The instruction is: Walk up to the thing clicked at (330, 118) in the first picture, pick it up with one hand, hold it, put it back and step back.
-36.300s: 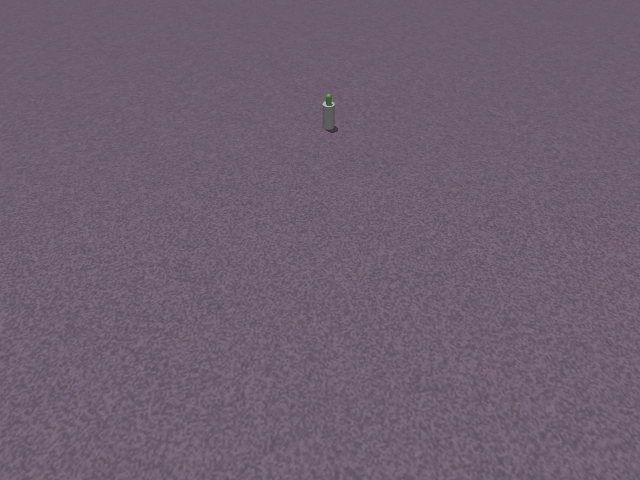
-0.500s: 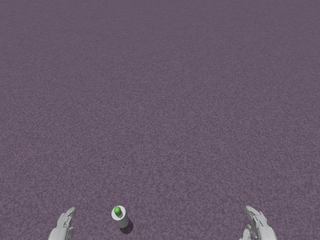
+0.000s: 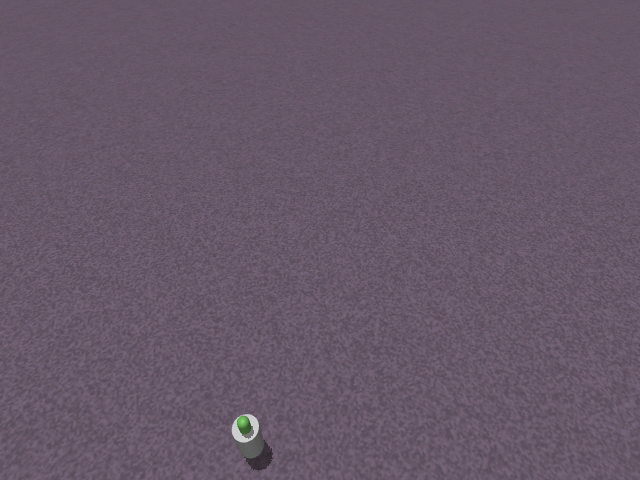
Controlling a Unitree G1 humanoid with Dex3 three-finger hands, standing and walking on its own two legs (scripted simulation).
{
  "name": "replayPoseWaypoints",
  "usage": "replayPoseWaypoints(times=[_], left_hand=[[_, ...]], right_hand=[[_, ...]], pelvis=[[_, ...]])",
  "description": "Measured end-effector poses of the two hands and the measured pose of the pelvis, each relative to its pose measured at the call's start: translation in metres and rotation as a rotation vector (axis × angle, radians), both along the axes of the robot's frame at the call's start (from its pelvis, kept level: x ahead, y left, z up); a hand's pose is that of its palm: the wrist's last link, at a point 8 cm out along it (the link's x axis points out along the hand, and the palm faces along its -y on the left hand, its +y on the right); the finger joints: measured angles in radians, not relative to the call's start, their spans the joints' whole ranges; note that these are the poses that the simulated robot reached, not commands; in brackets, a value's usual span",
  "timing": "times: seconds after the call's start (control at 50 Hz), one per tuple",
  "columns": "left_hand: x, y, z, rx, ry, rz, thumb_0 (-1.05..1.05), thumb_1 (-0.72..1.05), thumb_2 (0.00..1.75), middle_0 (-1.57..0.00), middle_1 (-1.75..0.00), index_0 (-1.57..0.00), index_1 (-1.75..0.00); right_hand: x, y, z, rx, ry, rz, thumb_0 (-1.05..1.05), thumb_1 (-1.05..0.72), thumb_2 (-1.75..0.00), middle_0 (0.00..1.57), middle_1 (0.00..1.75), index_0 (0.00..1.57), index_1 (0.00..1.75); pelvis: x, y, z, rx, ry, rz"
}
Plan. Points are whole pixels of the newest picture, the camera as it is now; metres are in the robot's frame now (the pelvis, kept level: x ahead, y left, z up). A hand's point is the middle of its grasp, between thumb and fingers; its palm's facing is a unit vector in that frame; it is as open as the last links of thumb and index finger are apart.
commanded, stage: stand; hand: left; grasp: from the side
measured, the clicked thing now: (247, 433) +0.41 +0.21 -0.66
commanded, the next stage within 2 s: step back in 1.82 s
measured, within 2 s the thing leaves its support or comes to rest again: neither
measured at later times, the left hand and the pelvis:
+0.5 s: hand out of the picture +0.04 +0.25 -0.14, palm faces +0.00 -0.94 -0.35, open 7.4 cm; pelvis -0.01 +0.00 +0.02, yaw +0 degrees
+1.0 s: hand out of the picture +0.05 +0.25 -0.13, palm faces -0.02 -0.94 -0.35, open 7.4 cm; pelvis -0.01 +0.00 +0.02, yaw +0 degrees
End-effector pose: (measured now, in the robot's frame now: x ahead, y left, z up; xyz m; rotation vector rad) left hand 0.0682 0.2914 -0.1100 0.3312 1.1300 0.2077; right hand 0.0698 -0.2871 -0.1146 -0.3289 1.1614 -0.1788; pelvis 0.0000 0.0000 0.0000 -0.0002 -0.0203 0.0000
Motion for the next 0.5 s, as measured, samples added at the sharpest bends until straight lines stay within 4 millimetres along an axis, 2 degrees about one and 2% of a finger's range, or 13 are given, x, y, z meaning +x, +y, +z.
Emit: replayPoseWaypoints(times=[0.1,0.2,0.5], left_hand=[[-0.021,0.001,0.002,-0.007,0.072,0.031,0.01,0.89,0.90,-0.20,-0.30,-0.20,-0.30],[-0.033,0.001,0.005,-0.016,0.115,0.045,0.01,0.90,0.90,-0.20,-0.30,-0.20,-0.30],[-0.032,0.001,0.009,-0.016,0.120,0.051,0.01,0.90,0.90,-0.20,-0.30,-0.20,-0.30]], right_hand=[[-0.012,0.007,0.001,0.023,0.048,-0.014,0.00,-0.90,-0.90,0.20,0.30,0.20,0.30],[-0.017,0.013,0.001,0.043,0.067,-0.021,0.00,-0.90,-0.90,0.20,0.30,0.21,0.30],[-0.019,0.006,0.007,0.037,0.078,-0.034,0.00,-0.90,-0.90,0.20,0.30,0.21,0.30]], pelvis=[[-0.001,0.002,0.009,0.000,-0.021,0.001],[-0.003,0.003,0.015,0.001,-0.034,0.002],[-0.009,0.001,0.021,-0.001,-0.046,0.004]])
